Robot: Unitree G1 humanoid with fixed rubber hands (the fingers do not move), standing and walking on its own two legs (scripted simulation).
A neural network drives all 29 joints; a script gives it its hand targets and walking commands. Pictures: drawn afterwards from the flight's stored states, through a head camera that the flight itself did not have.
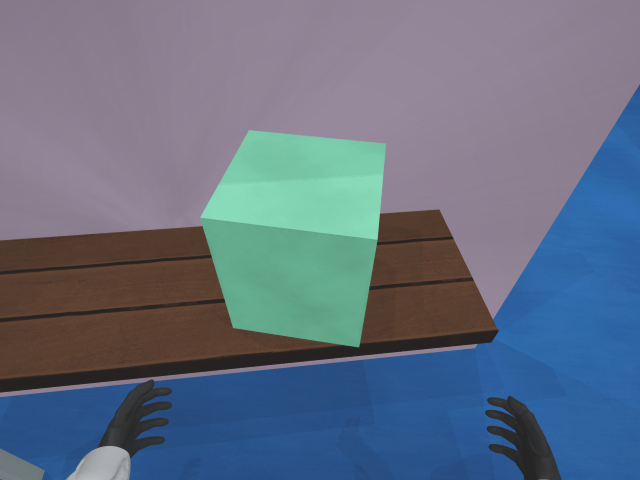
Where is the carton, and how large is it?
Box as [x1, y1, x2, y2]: [200, 130, 385, 346]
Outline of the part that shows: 249,130 200,217 233,327 358,346 377,239 385,144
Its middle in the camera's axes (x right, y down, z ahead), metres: -0.02 +0.00 +0.60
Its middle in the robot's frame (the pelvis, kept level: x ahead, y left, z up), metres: +0.44 +0.05 +0.04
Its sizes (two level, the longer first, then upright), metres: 0.210 0.200 0.250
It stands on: a table, 0.69 m high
